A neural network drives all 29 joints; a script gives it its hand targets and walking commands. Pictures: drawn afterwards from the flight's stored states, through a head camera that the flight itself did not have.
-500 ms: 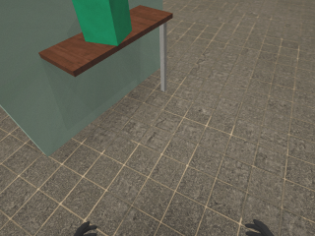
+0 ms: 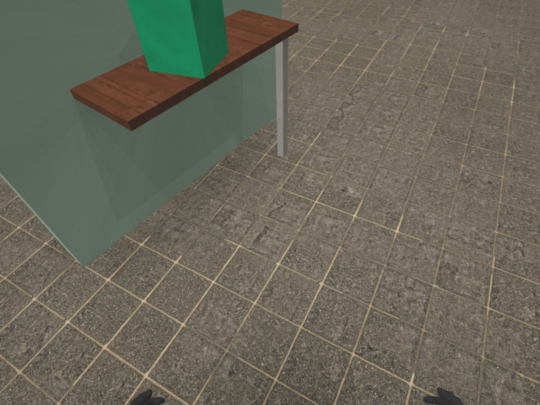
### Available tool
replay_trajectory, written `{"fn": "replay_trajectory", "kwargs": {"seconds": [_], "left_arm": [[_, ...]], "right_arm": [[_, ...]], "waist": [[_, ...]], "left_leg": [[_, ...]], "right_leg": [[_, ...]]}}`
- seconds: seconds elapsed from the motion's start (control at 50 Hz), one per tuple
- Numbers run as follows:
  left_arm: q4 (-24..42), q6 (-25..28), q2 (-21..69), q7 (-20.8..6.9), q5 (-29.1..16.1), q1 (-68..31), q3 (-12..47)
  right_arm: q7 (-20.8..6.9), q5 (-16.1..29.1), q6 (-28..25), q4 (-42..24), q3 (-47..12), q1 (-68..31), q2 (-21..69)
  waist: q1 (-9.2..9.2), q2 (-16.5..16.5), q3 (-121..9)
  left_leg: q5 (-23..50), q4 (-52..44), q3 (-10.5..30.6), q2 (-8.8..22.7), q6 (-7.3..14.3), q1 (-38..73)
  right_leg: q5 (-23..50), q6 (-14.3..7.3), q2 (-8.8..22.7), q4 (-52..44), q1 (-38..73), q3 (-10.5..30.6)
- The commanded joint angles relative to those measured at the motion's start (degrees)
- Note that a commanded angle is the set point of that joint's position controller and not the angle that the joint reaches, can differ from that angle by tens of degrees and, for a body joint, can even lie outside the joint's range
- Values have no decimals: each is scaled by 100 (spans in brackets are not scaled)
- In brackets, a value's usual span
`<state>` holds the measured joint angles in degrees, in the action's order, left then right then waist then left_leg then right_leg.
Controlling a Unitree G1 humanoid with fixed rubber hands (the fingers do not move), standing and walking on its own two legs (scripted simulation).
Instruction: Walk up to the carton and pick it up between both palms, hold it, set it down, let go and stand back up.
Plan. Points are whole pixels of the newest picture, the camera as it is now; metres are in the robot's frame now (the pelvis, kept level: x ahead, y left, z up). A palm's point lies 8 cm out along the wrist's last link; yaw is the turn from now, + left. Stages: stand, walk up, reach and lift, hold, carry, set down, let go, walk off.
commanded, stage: stand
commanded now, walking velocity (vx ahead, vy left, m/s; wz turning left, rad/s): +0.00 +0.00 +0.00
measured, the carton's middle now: (182, 23) +1.20 +0.31 +0.06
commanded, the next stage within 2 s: walk up in 0.02 s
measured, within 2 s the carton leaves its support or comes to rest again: neither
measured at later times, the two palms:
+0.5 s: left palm out of the picture +0.03 +0.33 -0.15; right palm (456, 399) +0.16 -0.23 -0.08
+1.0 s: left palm (129, 357) +0.23 +0.27 -0.11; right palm (420, 276) +0.38 -0.27 -0.13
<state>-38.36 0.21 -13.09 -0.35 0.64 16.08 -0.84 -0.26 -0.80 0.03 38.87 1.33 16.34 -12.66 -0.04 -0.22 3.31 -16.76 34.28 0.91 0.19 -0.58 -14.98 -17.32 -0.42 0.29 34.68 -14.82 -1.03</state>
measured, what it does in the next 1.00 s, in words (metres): walks ahead, turning left: left foot, then right foot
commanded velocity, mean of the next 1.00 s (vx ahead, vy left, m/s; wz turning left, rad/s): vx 0.00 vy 0.00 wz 0.00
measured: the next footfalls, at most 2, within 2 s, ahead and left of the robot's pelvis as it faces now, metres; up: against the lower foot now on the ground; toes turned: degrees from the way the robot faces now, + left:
left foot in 0.48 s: +0.11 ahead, +0.19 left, +0.00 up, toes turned +18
right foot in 0.98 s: +0.42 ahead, -0.09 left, +0.00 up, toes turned +21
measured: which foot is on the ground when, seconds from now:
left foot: down 0.00-0.28, up 0.30-0.46, down 0.48-0.98, up 1.00-1.00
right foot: down 0.00-0.48, up 0.50-0.96, down 0.98-1.00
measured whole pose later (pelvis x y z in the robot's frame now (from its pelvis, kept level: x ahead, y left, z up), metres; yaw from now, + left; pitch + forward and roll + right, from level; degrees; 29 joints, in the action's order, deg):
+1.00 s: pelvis +0.24 -0.02 -0.03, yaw +24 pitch -3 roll +2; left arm -35.8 0.8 -16.8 -4.7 2.9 16.9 -3.9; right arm 2.2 -4.2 -3.1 40.7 3.7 25.2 -16.6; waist 0.5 -1.3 2.1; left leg -29.5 41.2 8.3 5.5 -0.2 -9.2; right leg -13.5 1.9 4.8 43.7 -27.4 0.2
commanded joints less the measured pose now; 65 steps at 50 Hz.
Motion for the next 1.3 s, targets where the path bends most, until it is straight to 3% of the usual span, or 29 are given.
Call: {"fn": "replay_trajectory", "kwargs": {"seconds": [0.0, 0.18, 0.2, 0.22, 0.24, 0.26, 0.28, 0.32, 0.4, 0.42, 0.44, 0.46, 0.48, 0.5, 0.52, 0.56, 0.6, 0.68, 0.84, 0.9, 0.94, 0.96, 0.98, 1.0, 1.02, 1.06, 1.1, 1.16, 1.28], "left_arm": [[554, 139, -805, 33, 4, -21, -229], [527, 131, -823, 38, -17, -54, -200], [675, 189, -1274, -67, 422, -118, -565], [667, 214, -1327, -86, 457, 137, -606], [458, 250, -1485, -86, 400, 532, -652], [326, 305, -1647, -66, 400, 718, -677], [271, 377, -1597, -23, 417, 661, -628], [223, 469, -1476, 26, 428, 342, -582], [246, 377, -1578, -57, 377, -834, -561], [276, 305, -1575, -92, 398, -1168, -511], [289, 218, -1313, -111, 437, -1225, -415], [373, 130, -840, -153, 436, -1053, -268], [695, 81, -576, -229, 338, -1038, -158], [815, 11, -995, -277, 198, -978, -271], [804, -38, -1172, -309, 162, -913, -331], [678, -25, -1337, -322, 162, -849, -365], [420, -25, -1365, -355, 177, -270, -390], [357, -137, -1162, -503, 196, -120, -401], [862, -28, -816, -539, 194, -810, -384], [792, 90, -750, -475, 192, -33, -434], [497, 206, -1058, -365, 225, 1240, -595], [289, 282, -1458, -276, 257, 1933, -706], [408, 334, -1954, -210, 344, 1968, -718], [712, 259, -2281, -156, 229, 1120, -756], [793, 216, -2214, -123, 71, 583, -725], [758, 201, -1728, -97, 82, 468, -575], [713, 192, -1395, -87, 207, 367, -477], [598, 230, -1070, -84, 261, 580, -368], [416, 147, -1228, 21, 306, 1223, -337]], "right_arm": [[35, -7, -148, -585, 237, -12, -791], [35, 0, -130, -504, 221, 52, -814], [-44, -167, -178, -457, 445, 640, -1123], [-86, -175, -181, -548, 449, 377, -1225], [-125, -144, -169, -704, 393, 26, -969], [-147, -238, -178, -984, 371, -402, -817], [-149, -320, -186, -1090, 430, -503, -984], [-215, -262, -197, -990, 490, -69, -984], [-325, -65, -246, -756, 576, 859, -831], [-311, -19, -273, -547, 635, 1474, -882], [-252, -14, -291, -242, 725, 2242, -986], [-115, -69, -301, 8, 891, 2867, -1391], [33, -234, -297, -162, 873, 2804, -1814], [145, -201, -243, -391, 734, 2114, -1769], [268, -175, -216, -507, 771, 1636, -1969], [375, -222, -281, -589, 640, 1134, -1813], [370, -258, -345, -632, 590, 718, -1724], [339, -245, -526, -409, 523, 708, -1541], [305, -263, -572, -157, 584, 980, -1579], [297, -332, -498, -312, 603, 506, -1587], [279, -378, -397, -384, 480, 498, -1293], [234, -371, -356, -400, 279, 959, -753], [194, -258, -331, -725, 85, 1219, -250], [250, -162, -256, -826, 212, 1465, -514], [281, -224, -198, -845, 304, 1168, -933], [294, -213, -126, -715, 333, 562, -998], [261, -143, -96, -523, 339, 814, -909], [192, -177, -46, -439, 394, 557, -988], [143, -84, -173, -841, 277, -351, -528]], "waist": [[-8, 36, -249], [17, -60, -206], [-68, -647, -401], [-325, -757, 40], [-614, -1143, 237], [-855, -1388, 368], [-784, -703, 484], [-576, -201, 425], [43, -963, 60], [418, -710, -135], [768, 78, -431], [1042, 1664, -471], [1049, 2675, -130], [671, 1646, 376], [453, 1096, 799], [179, 635, 1000], [-46, 908, 658], [-74, 905, 497], [285, 825, 508], [-75, 1008, 310], [-649, 53, -45], [-869, -1150, -561], [-769, -2451, -678], [-333, -2342, -500], [-232, -1817, -194], [-256, -1231, 623], [-89, -1262, 567], [-223, -665, 326], [-605, -547, 329]], "left_leg": [[508, -669, 475, 427, 240, -21], [411, -651, 461, 388, 208, -18], [-2192, -394, 1326, 439, 622, -1233], [-2502, -221, 1240, 389, 551, -2473], [-1807, 703, 410, 103, 365, -3168], [-1233, 2184, -107, 213, 249, -3404], [-1199, 2528, 160, 566, 180, -3538], [-1036, 2471, 203, 809, 160, -3088], [-728, 1321, -100, 772, 313, -625], [-162, 867, -479, 550, 376, 541], [-99, 750, -576, 273, 436, 1814], [-1182, 107, 168, 177, 619, 2336], [-3823, -1505, 3367, 1331, 1092, 1914], [-4989, -2796, 5049, 2031, 1430, 957], [-5422, -3190, 5400, 2406, 1770, 521], [-4319, -2638, 4235, 2216, 1759, 292], [-3395, -2263, 3001, 1799, 1428, -335], [-2768, -2338, 2122, 1369, 1304, -530], [-1626, -1935, 1673, 1361, 1249, 134], [-1334, -1347, 1424, 1391, 1137, -615], [-1365, 330, 1049, 883, 849, -1468], [-1311, 2236, 409, 248, 572, -1694], [-2154, 3772, 240, -394, 322, -2621], [-1849, 4404, 495, -291, 212, -2635], [-1370, 4703, 576, 100, 214, -2637], [-580, 4711, 578, 388, 179, -2589], [-371, 4067, 527, 468, 151, -1994], [-220, 3516, 306, 454, 74, -2092], [-91, 1590, -222, 364, 179, -2210]], "right_leg": [[501, -175, 486, -835, -53, 577], [295, -170, 524, -960, -141, 612], [-2453, -454, 523, -415, 844, 774], [-3208, -749, 859, -762, 1259, 1321], [-3762, -1145, 1514, -1611, 1639, 1948], [-3636, -1655, 2553, -2402, 1423, 2809], [-3160, -1811, 2883, -2520, 1276, 2967], [-2611, -1710, 2662, -2306, 1056, 2325], [-2327, -1160, 1962, -1674, -535, 428], [-2618, -942, 1628, -1050, -1247, -201], [-3067, -683, 1224, 194, -2087, -772], [-2871, -388, 500, 2437, -2759, -1310], [-2566, -104, 0, 3975, -3784, -736], [-2007, -46, 217, 4158, -3696, 266], [-1777, 24, 474, 4167, -3712, 437], [-997, 90, 747, 4160, -3665, 475], [-591, 114, 795, 3645, -2766, 446], [275, 248, 659, 3122, -2421, 440], [764, 267, 773, 1288, -2349, 433], [498, 77, 694, 642, -610, 302], [310, -22, 401, 332, 1251, 180], [-527, -65, 612, 49, 1935, 579], [-2341, -322, 1845, -1157, 1851, 3063], [-3560, -729, 2468, -2608, 1158, 4785], [-4005, -1000, 2566, -3038, 628, 5048], [-2619, -606, 2069, -2556, -44, 3364], [-1133, -498, 1704, -2011, -333, 1879], [-686, -718, 1795, -1926, 170, 1272], [1739, -677, 1889, -1557, 1050, 476]]}}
